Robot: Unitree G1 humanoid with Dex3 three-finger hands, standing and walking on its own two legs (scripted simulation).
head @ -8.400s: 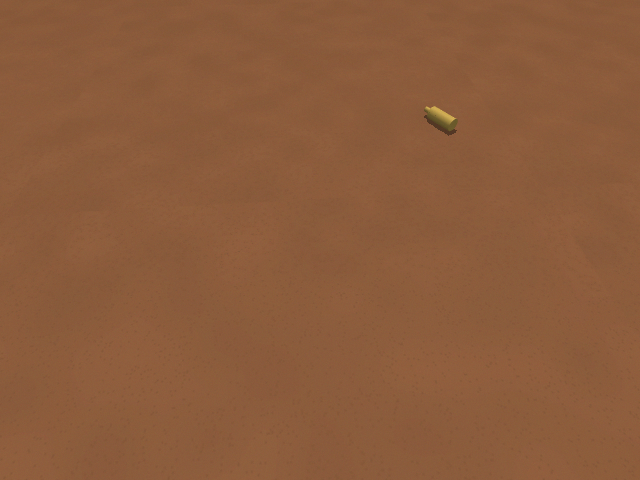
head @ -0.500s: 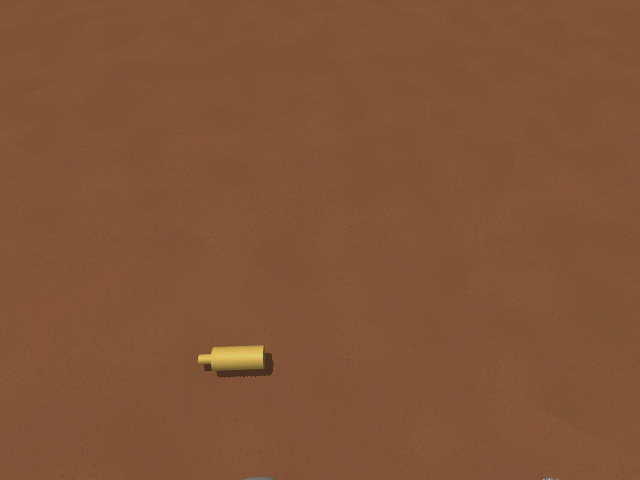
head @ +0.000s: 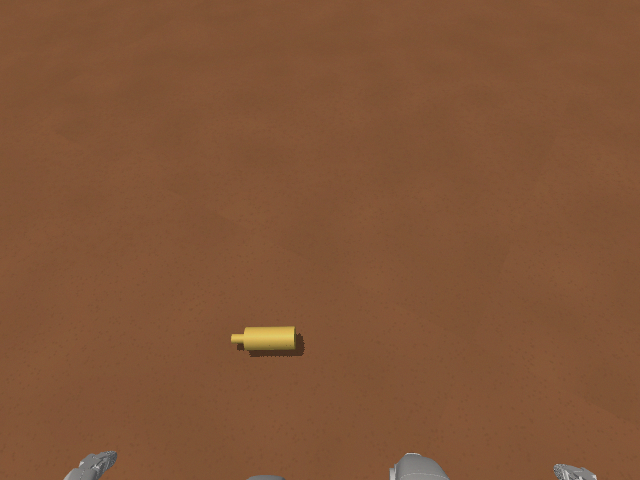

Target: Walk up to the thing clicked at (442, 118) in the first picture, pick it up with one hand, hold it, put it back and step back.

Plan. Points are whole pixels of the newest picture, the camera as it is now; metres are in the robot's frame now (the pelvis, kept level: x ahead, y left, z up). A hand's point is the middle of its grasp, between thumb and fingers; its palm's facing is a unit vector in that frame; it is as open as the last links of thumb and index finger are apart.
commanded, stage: walk up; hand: left
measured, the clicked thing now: (263, 338) +0.56 +0.23 -0.71
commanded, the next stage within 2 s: none
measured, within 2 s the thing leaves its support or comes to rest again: neither
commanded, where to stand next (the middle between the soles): +0.13 -0.05 m, yaw -2 degrees
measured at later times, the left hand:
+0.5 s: hand (207, 461) +0.16 +0.18 -0.14, palm faces -0.08 -0.94 -0.34, open 7.4 cm
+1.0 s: hand out of the picture +0.07 +0.30 -0.14, palm faces -0.04 -0.90 -0.43, open 7.4 cm
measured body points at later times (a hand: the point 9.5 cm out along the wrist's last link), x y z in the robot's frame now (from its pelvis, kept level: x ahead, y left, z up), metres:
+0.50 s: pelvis +0.04 -0.06 +0.00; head +0.09 -0.08 +0.45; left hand +0.16 +0.23 -0.12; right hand +0.08 -0.40 -0.12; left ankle +0.01 +0.11 -0.67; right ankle +0.14 -0.20 -0.72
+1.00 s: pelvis +0.01 +0.00 +0.01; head +0.05 +0.02 +0.46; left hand +0.07 +0.34 -0.12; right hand +0.05 -0.33 -0.09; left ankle +0.02 +0.07 -0.72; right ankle +0.02 -0.15 -0.66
